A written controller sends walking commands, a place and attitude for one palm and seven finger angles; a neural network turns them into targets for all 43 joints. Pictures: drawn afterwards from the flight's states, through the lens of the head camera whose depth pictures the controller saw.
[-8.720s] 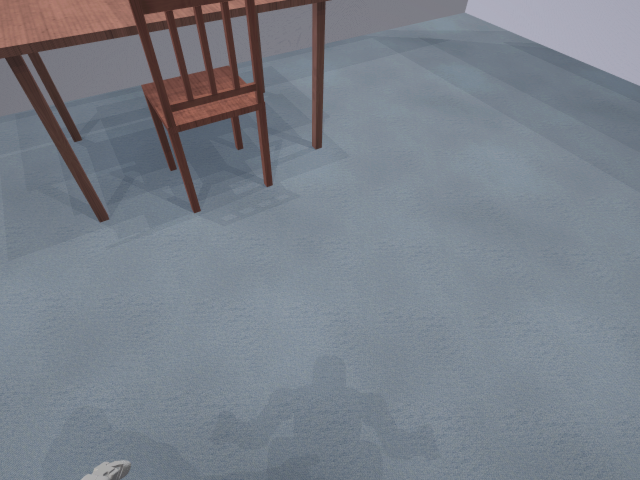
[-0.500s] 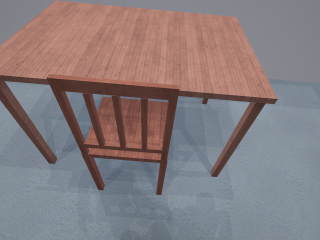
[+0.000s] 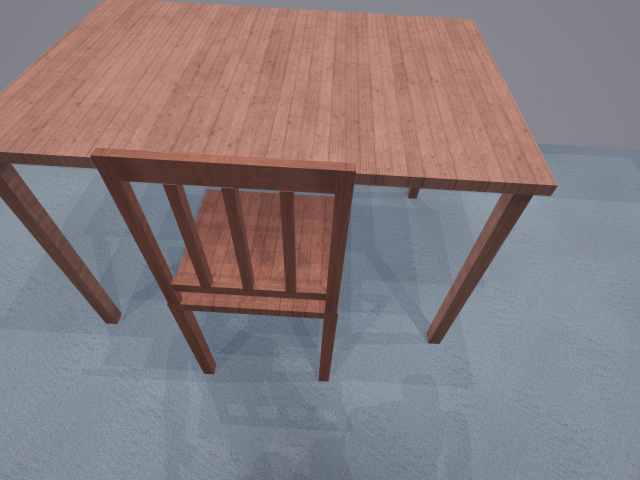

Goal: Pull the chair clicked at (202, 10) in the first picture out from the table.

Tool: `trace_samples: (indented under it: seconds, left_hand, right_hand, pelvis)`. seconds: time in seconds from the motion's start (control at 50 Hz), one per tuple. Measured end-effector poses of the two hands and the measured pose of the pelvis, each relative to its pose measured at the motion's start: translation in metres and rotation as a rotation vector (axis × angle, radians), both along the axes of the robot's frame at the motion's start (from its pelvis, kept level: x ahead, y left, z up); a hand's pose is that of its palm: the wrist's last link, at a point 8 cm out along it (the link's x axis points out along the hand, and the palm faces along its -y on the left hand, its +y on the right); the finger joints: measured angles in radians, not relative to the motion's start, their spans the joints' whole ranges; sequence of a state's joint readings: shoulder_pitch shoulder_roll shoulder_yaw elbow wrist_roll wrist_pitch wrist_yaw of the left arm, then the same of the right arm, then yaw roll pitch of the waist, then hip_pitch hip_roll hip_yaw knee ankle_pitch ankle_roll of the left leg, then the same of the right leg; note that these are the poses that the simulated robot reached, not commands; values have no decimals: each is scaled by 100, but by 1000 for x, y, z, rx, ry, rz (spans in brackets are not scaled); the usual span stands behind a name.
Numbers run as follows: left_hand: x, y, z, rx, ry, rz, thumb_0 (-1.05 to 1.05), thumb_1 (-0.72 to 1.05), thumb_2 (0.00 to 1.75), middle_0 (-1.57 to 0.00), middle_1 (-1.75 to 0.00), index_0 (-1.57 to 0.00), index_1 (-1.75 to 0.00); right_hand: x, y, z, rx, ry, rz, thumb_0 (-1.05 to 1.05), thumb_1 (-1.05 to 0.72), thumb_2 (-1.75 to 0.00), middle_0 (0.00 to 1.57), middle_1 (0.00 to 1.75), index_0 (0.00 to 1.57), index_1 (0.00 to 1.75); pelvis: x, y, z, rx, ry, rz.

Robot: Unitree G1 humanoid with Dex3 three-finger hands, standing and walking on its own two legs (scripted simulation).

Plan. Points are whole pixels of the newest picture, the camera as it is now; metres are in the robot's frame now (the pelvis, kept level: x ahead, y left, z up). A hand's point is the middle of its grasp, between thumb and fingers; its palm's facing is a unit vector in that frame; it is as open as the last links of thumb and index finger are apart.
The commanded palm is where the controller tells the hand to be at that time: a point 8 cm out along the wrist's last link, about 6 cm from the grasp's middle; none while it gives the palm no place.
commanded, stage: shuffle to correct the standing spot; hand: left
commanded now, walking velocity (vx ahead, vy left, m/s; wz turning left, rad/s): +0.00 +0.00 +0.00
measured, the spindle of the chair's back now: (240, 242) +0.52 +0.18 -0.09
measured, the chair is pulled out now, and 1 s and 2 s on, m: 0.00 0.00 0.00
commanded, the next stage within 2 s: come to a stop and stand still in 0.40 s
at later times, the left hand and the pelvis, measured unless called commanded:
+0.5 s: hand out of the picture +0.02 +0.16 -0.18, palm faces +0.02 -0.99 -0.17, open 7.4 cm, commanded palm none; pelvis +0.07 -0.01 -0.01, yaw -1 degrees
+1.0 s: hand (223, 475) +0.16 +0.15 -0.17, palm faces +0.04 -0.95 -0.31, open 7.4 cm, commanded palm none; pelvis +0.11 -0.06 -0.02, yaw +1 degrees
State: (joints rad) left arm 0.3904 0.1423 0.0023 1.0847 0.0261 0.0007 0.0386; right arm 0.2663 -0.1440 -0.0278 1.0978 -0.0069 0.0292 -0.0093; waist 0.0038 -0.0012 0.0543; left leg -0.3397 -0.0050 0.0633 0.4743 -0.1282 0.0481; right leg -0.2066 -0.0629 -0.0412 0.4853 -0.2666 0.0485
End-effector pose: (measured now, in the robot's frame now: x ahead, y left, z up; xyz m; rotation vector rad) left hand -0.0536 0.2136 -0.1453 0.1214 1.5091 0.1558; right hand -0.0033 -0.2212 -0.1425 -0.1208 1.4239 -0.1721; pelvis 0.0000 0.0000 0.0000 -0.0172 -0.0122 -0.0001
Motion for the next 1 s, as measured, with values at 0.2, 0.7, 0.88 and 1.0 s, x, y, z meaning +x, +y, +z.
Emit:
trace_samples:
  seconds: [0.2, 0.7, 0.88, 1.0]
  left_hand:
    - [29, -10, -1, -14, -43, -13, 0, 91, 90, -20, -30, -20, -30]
    - [135, -27, 8, 21, -49, -5, 0, 91, 90, -20, -30, -20, -30]
    - [194, -11, 19, 107, -167, -28, 2, 92, 90, -20, -30, -20, -30]
    - [201, -21, 11, 144, -235, -43, 1, 91, 90, -20, -30, -20, -30]
  right_hand:
    - [3, 0, -1, 10, 12, -12, 1, -92, -90, 20, 30, 20, 30]
    - [94, -18, -5, 8, 36, -19, 2, -92, -90, 20, 30, 20, 30]
    - [132, -55, -5, -35, -43, 21, 1, -91, -90, 20, 30, 20, 30]
    - [157, -77, -29, -16, -86, 34, 1, -91, -90, 20, 30, 20, 30]
  pelvis:
    - [11, -4, 1, 6, 10, -3]
    - [106, -22, 3, 24, 48, -4]
    - [106, -38, 4, 16, 25, 7]
    - [105, -56, -16, 27, 3, 14]
